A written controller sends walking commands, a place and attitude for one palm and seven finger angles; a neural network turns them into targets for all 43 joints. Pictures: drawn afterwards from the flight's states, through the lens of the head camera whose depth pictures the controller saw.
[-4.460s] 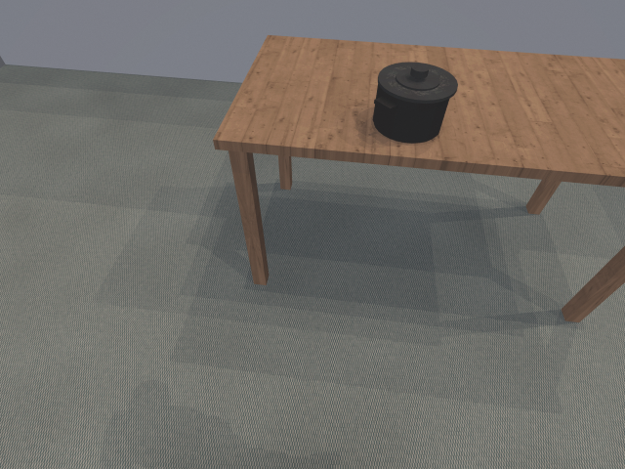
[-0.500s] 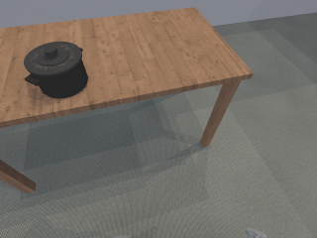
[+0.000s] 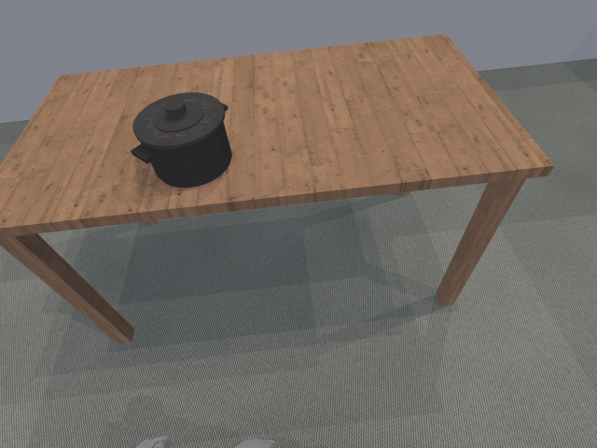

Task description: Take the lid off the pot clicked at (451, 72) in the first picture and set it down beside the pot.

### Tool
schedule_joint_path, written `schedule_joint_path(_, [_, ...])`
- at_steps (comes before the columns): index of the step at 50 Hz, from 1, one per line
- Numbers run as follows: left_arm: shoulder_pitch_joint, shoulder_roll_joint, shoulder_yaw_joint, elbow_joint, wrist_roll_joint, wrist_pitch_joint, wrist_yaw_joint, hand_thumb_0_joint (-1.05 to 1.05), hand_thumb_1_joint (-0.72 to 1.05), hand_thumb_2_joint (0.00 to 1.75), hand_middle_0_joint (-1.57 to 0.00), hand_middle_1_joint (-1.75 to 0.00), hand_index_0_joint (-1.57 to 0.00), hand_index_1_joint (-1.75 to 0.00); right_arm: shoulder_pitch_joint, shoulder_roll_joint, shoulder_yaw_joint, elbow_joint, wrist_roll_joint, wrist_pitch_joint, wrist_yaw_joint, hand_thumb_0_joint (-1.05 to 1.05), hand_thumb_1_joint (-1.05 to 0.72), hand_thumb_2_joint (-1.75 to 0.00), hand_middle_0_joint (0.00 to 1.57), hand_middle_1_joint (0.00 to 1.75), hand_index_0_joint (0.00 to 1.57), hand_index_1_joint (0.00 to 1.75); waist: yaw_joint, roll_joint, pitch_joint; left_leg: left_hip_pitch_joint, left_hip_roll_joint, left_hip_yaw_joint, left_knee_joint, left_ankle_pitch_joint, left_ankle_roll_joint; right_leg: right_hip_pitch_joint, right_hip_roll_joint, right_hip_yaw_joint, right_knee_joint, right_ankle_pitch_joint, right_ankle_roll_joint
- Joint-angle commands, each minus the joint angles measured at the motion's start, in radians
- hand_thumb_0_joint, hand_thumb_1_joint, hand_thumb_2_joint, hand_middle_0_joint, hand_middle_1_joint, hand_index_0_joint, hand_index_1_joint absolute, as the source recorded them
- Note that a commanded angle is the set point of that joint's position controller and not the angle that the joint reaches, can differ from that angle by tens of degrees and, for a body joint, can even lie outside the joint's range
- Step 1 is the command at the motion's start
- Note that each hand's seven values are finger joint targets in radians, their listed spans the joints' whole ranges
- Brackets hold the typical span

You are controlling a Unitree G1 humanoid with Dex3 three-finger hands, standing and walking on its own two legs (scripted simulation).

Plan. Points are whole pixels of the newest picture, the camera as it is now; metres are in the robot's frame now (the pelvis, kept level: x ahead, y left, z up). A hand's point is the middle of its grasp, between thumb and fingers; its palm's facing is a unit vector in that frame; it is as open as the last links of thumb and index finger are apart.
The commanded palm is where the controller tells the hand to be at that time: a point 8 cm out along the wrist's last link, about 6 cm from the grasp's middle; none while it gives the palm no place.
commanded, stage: take the last steps up to it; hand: left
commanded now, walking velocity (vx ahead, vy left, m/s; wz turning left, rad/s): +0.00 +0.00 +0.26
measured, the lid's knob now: (175, 107) +0.72 +0.29 +0.07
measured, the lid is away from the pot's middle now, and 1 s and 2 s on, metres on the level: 0.00 0.00 0.00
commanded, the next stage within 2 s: come to a stop and stand still in 0.84 s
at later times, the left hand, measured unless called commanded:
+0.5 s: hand out of the picture +0.01 +0.25 -0.17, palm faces +0.15 -0.97 -0.21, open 7.4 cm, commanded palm none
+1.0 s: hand (177, 381) +0.24 +0.23 -0.15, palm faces +0.14 -0.97 -0.21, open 7.2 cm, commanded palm none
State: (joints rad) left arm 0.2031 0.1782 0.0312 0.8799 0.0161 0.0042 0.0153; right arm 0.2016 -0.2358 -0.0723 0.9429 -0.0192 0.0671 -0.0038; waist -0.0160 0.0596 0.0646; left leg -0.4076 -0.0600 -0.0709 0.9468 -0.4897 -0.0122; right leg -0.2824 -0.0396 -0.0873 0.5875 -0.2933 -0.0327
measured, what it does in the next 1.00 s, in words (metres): walks ahead: left foot, then right foot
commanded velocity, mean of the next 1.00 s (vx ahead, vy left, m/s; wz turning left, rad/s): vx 0.20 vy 0.02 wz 0.05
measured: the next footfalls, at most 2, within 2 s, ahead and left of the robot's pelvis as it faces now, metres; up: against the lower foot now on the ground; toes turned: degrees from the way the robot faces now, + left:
left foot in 0.36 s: +0.02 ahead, +0.16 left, +0.00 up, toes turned +9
right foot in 0.74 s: +0.28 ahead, -0.05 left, +0.00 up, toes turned -2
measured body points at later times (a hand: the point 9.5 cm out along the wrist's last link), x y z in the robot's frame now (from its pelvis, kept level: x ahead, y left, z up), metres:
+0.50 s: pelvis +0.05 +0.05 +0.01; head +0.06 +0.07 +0.46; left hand +0.00 +0.31 -0.15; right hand +0.10 -0.18 -0.14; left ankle -0.02 +0.15 -0.73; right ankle +0.06 -0.08 -0.67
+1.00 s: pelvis +0.21 +0.05 +0.01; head +0.22 +0.04 +0.46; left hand +0.24 +0.28 -0.13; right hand +0.26 -0.18 -0.15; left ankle +0.23 +0.18 -0.69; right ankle +0.24 -0.05 -0.73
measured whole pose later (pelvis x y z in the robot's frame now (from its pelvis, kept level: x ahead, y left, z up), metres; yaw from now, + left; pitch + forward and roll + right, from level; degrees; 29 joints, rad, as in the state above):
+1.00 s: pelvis +0.21 +0.05 +0.01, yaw +5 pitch +1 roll +0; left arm 0.24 0.16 0.05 1.02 0.02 -0.05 0.01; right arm 0.25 -0.17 -0.05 1.04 -0.03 -0.02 -0.02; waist -0.01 0.03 0.02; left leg -0.45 0.08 0.06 0.82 -0.32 -0.01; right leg -0.24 -0.01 -0.13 0.41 -0.19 -0.05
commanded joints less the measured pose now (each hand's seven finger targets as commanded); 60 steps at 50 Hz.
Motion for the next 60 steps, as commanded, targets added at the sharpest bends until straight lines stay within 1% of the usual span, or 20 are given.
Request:
schedule_joint_path(1, [0.018, 0.178, 0.053, -0.057, 0.004, -0.020, 0.022, 0.00, 0.90, 0.90, -0.20, -0.30, -0.20, -0.30, 0.004, -0.070, -0.019, -0.059, -0.003, -0.016, 0.014, 0.00, -0.90, -0.90, 0.20, 0.30, 0.20, 0.30, 0.007, -0.213, -0.043, -0.119, 0.065, 0.012, 0.266, 0.077, -0.025, 0.078, -0.258, 0.200, -0.284, 0.270, -0.107])
schedule_joint_path(9, [0.159, 0.212, 0.068, 0.035, 0.015, -0.034, 0.009, 0.00, 0.90, 0.90, -0.20, -0.30, -0.20, -0.30, -0.093, -0.035, 0.002, -0.061, -0.005, -0.038, 0.034, 0.00, -0.90, -0.90, 0.20, 0.30, 0.20, 0.30, 0.087, -0.234, -0.031, -0.075, 0.095, 0.107, -0.096, 0.062, -0.022, 0.164, -0.294, 0.218, -0.387, -0.112, -0.113])
schedule_joint_path(15, [0.112, 0.209, 0.068, 0.077, 0.005, -0.028, -0.006, 0.00, 0.90, 0.90, -0.20, -0.30, -0.20, -0.30, 0.082, -0.015, 0.014, 0.001, -0.002, -0.079, 0.025, 0.00, -0.90, -0.90, 0.20, 0.30, 0.20, 0.30, 0.011, -0.199, -0.047, 0.310, 0.047, 0.194, -0.520, 0.177, 0.011, -0.033, -0.214, 0.096, -0.283, -0.247, -0.049])
schedule_joint_path(16, [0.106, 0.169, 0.059, 0.074, 0.001, -0.024, -0.011, 0.00, 0.90, 0.90, -0.20, -0.30, -0.20, -0.30, 0.152, -0.065, 0.002, 0.021, -0.002, -0.087, 0.013, 0.00, -0.90, -0.90, 0.20, 0.30, 0.20, 0.30, -0.021, -0.074, -0.057, 0.446, 0.111, 0.100, -0.590, 0.121, 0.031, -0.154, -0.171, 0.045, -0.150, -0.252, -0.009])
schedule_joint_path(17, [0.095, 0.102, 0.046, 0.044, 0.001, -0.018, -0.021, 0.00, 0.90, 0.90, -0.20, -0.30, -0.20, -0.30, 0.233, -0.160, -0.024, 0.036, -0.012, -0.087, 0.004, 0.00, -0.90, -0.90, 0.20, 0.30, 0.20, 0.30, -0.062, 0.192, -0.047, 0.515, 0.329, -0.235, -0.705, -0.118, 0.119, -0.355, -0.051, -0.062, 0.122, -0.278, 0.042])
schedule_joint_path(18, [0.008, 0.084, 0.036, -0.003, 0.005, -0.026, -0.023, 0.00, 0.90, 0.90, -0.20, -0.30, -0.20, -0.30, 0.296, -0.213, -0.027, 0.039, -0.013, -0.086, -0.007, 0.00, -0.90, -0.90, 0.20, 0.30, 0.20, 0.30, -0.090, 0.217, 0.027, 0.461, 0.453, -0.414, -0.823, -0.174, 0.213, -0.480, -0.022, -0.046, 0.301, -0.282, 0.045])
schedule_joint_path(19, [-0.036, 0.097, 0.039, -0.014, 0.015, -0.030, -0.026, 0.00, 0.90, 0.90, -0.20, -0.30, -0.20, -0.30, 0.261, -0.194, -0.019, 0.039, -0.013, -0.087, -0.007, 0.00, -0.90, -0.90, 0.20, 0.30, 0.20, 0.30, -0.082, 0.155, 0.050, 0.393, 0.454, -0.429, -0.837, -0.225, 0.245, -0.495, -0.058, 0.028, 0.410, -0.235, 0.028])
schedule_joint_path(24, [0.059, 0.096, 0.036, 0.070, 0.009, -0.030, -0.041, 0.00, 0.90, 0.90, -0.20, -0.30, -0.20, -0.30, 0.161, -0.079, 0.022, 0.043, 0.004, -0.132, -0.020, 0.00, -0.90, -0.90, 0.20, 0.30, 0.20, 0.30, 0.014, 0.048, 0.033, 0.363, 0.299, -0.088, -0.788, 0.356, 0.203, -0.408, -0.088, 0.053, 0.457, 0.020, 0.051])
schedule_joint_path(31, [-0.053, 0.058, 0.025, 0.035, 0.001, -0.034, -0.039, 0.00, 0.90, 0.90, -0.20, -0.30, -0.20, -0.30, 0.243, -0.078, 0.020, 0.110, -0.003, -0.135, -0.022, 0.00, -0.90, -0.90, 0.20, 0.30, 0.20, 0.30, -0.020, 0.068, 0.056, 0.372, 0.297, 0.013, -0.711, 0.609, 0.192, -0.276, -0.045, -0.026, 0.131, 0.042, 0.039])
schedule_joint_path(34, [0.057, 0.071, 0.040, 0.066, 0.003, -0.042, -0.039, 0.00, 0.90, 0.90, -0.20, -0.30, -0.20, -0.30, 0.210, -0.086, 0.019, 0.122, -0.005, -0.130, -0.025, 0.00, -0.90, -0.90, 0.20, 0.30, 0.20, 0.30, 0.043, 0.030, 0.016, 0.281, 0.274, 0.036, -0.576, 0.615, 0.165, -0.019, 0.007, -0.055, 0.004, 0.091, 0.015])
schedule_joint_path(35, [0.178, 0.100, 0.049, 0.106, 0.007, -0.052, -0.034, 0.00, 0.90, 0.90, -0.20, -0.30, -0.20, -0.30, 0.209, -0.074, 0.022, 0.128, 0.001, -0.131, -0.024, 0.00, -0.90, -0.90, 0.20, 0.30, 0.20, 0.30, 0.095, -0.026, -0.041, 0.227, 0.225, 0.070, -0.407, 0.637, 0.133, 0.165, 0.021, -0.043, -0.056, 0.129, 0.001])
schedule_joint_path(36, [0.324, 0.173, 0.069, 0.148, 0.013, -0.067, -0.023, 0.00, 0.90, 0.90, -0.20, -0.30, -0.20, -0.30, 0.216, -0.040, 0.025, 0.118, 0.012, -0.135, -0.018, 0.00, -0.90, -0.90, 0.20, 0.30, 0.20, 0.30, 0.151, -0.174, -0.137, 0.069, 0.141, 0.134, -0.130, 0.478, 0.085, 0.387, -0.138, 0.171, -0.109, 0.143, -0.063])
schedule_joint_path(37, [0.398, 0.281, 0.090, 0.156, 0.005, -0.071, -0.014, 0.00, 0.90, 0.90, -0.20, -0.30, -0.20, -0.30, 0.274, 0.008, 0.028, 0.089, 0.021, -0.137, -0.016, 0.00, -0.90, -0.90, 0.20, 0.30, 0.20, 0.30, 0.134, -0.393, -0.227, -0.129, 0.021, 0.155, 0.207, -0.066, 0.045, 0.505, -0.425, 0.587, -0.289, 0.229, -0.189])
schedule_joint_path(38, [0.339, 0.259, 0.088, 0.152, -0.010, -0.065, -0.009, 0.00, 0.90, 0.90, -0.20, -0.30, -0.20, -0.30, 0.221, -0.029, 0.019, 0.091, 0.017, -0.128, -0.020, 0.00, -0.90, -0.90, 0.20, 0.30, 0.20, 0.30, 0.130, -0.292, -0.200, -0.147, 0.076, 0.052, 0.336, -0.079, 0.058, 0.382, -0.431, 0.614, -0.358, 0.021, -0.229])
schedule_joint_path(40, [0.158, 0.153, 0.063, 0.106, -0.005, -0.060, 0.004, 0.00, 0.90, 0.90, -0.20, -0.30, -0.20, -0.30, 0.127, -0.006, 0.020, 0.074, 0.000, -0.119, -0.009, 0.00, -0.90, -0.90, 0.20, 0.30, 0.20, 0.30, 0.073, -0.157, -0.038, -0.192, 0.157, 0.033, 0.349, 0.083, 0.052, 0.135, -0.353, 0.457, -0.394, -0.119, -0.201])
schedule_joint_path(44, [0.077, 0.087, 0.039, 0.095, 0.007, -0.070, 0.009, 0.00, 0.90, 0.90, -0.20, -0.30, -0.20, -0.30, 0.193, 0.056, 0.030, 0.094, -0.007, -0.086, -0.001, 0.00, -0.90, -0.90, 0.20, 0.30, 0.20, 0.30, -0.009, -0.154, -0.045, -0.025, 0.170, 0.097, 0.080, 0.138, 0.010, -0.046, -0.245, 0.164, -0.398, 0.136, -0.149])
schedule_joint_path(49, [0.078, 0.106, 0.037, 0.116, 0.005, -0.061, 0.005, 0.00, 0.90, 0.90, -0.20, -0.30, -0.20, -0.30, 0.128, 0.074, 0.043, 0.074, 0.003, -0.094, -0.002, 0.00, -0.90, -0.90, 0.20, 0.30, 0.20, 0.30, 0.013, -0.172, -0.053, 0.078, 0.124, 0.131, -0.237, 0.206, -0.019, -0.003, -0.204, 0.124, -0.348, 0.299, -0.138])
schedule_joint_path(52, [0.064, 0.103, 0.023, 0.139, -0.006, -0.039, 0.011, 0.00, 0.90, 0.90, -0.20, -0.30, -0.20, -0.30, 0.144, 0.053, 0.049, 0.103, 0.006, -0.094, -0.011, 0.00, -0.90, -0.90, 0.20, 0.30, 0.20, 0.30, 0.001, -0.169, -0.082, 0.257, 0.116, 0.115, -0.495, 0.410, -0.029, -0.002, -0.134, 0.068, -0.227, 0.284, -0.057])
schedule_joint_path(57, [0.146, 0.074, 0.008, 0.165, -0.011, 0.000, 0.024, 0.00, 0.90, 0.90, -0.20, -0.30, -0.20, -0.30, 0.052, -0.067, 0.037, 0.079, 0.010, -0.093, -0.038, 0.00, -0.90, -0.90, 0.20, 0.30, 0.20, 0.30, 0.040, 0.152, -0.055, 0.212, 0.321, -0.092, -0.630, 0.841, 0.099, 0.049, -0.019, 0.019, -0.085, 0.011, 0.051])
schedule_joint_path(60, [0.142, 0.100, 0.017, 0.159, -0.006, 0.018, 0.022, 0.00, 0.90, 0.90, -0.20, -0.30, -0.20, -0.30, 0.062, -0.088, 0.017, 0.073, 0.007, -0.075, -0.056, 0.00, -0.90, -0.90, 0.20, 0.30, 0.20, 0.30, 0.017, 0.150, -0.100, 0.338, 0.374, -0.102, -0.606, 1.093, 0.159, -0.055, -0.005, 0.055, 0.119, -0.185, 0.051])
